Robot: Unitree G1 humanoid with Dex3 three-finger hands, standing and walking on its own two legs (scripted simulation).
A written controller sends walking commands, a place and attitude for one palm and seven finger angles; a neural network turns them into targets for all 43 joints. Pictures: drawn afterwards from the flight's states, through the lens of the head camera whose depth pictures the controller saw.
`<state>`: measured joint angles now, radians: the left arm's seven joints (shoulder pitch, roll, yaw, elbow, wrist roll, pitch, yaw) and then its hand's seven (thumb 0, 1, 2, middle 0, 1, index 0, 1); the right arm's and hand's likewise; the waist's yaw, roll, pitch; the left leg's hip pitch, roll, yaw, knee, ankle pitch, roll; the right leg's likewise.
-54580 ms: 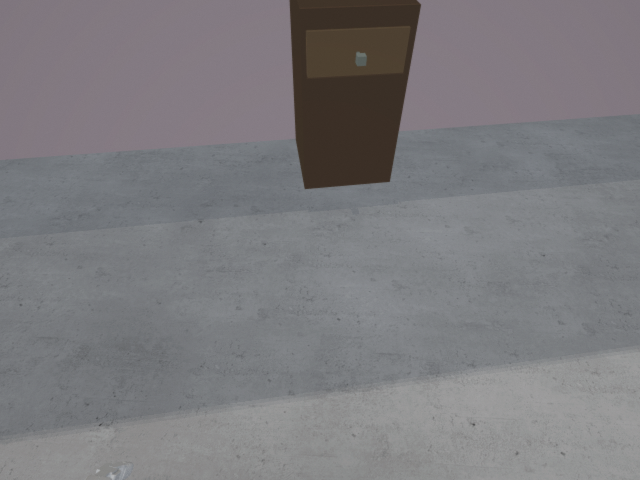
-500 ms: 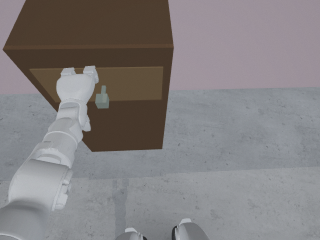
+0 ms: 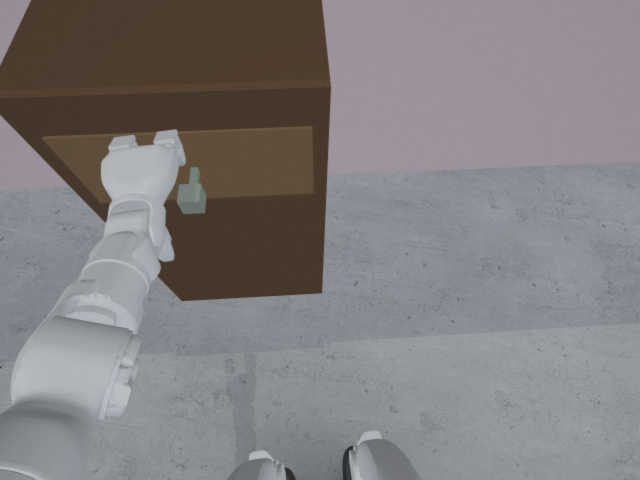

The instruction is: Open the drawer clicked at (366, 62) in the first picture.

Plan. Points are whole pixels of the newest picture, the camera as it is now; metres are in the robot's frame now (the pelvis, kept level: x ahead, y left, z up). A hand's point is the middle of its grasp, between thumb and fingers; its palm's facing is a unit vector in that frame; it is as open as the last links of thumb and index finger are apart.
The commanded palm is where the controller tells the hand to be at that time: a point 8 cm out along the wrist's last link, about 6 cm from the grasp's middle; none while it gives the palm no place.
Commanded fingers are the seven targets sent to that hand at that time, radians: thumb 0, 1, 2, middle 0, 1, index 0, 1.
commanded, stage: move the hooked fingers above the handle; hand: left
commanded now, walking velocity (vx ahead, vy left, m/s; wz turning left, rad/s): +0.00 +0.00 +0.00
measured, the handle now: (193, 189) +0.56 +0.16 -0.07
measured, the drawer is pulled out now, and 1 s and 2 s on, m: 0.00 0.00 0.00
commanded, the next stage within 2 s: none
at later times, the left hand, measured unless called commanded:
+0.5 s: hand (175, 185) +0.52 +0.16 +0.00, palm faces -0.08 +0.01 -1.00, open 13.7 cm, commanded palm +0.50 +0.18 +0.04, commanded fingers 0.00 -0.50 0.30 -0.30 -1.20 -0.30 -1.20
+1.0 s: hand (166, 187) +0.52 +0.18 -0.01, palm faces -0.03 -0.03 -1.00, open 13.7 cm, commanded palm +0.51 +0.16 +0.05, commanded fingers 0.00 -0.50 0.30 -0.30 -1.20 -0.30 -1.20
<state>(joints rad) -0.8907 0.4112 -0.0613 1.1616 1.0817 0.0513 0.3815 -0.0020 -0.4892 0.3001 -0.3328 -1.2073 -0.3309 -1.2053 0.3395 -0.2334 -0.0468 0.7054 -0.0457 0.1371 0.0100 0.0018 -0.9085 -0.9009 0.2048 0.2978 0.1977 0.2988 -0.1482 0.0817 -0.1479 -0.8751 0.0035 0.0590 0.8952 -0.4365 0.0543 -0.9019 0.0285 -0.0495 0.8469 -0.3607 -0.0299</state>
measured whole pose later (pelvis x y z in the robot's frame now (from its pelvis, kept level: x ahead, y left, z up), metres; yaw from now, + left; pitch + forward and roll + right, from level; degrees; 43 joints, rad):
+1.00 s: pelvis +0.00 +0.01 -0.02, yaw +1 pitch +27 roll -3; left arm -0.99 0.42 -0.08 1.19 1.11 0.02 0.43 0.00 -0.49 0.30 -0.32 -1.20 -0.35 -1.22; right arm 0.36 -0.25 -0.05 0.74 -0.06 0.10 0.02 0.00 -0.91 -0.90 0.20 0.30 0.20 0.30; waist -0.18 0.08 -0.17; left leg -1.01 0.00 0.03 1.01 -0.47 0.06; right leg -1.01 0.02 -0.08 0.92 -0.39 -0.03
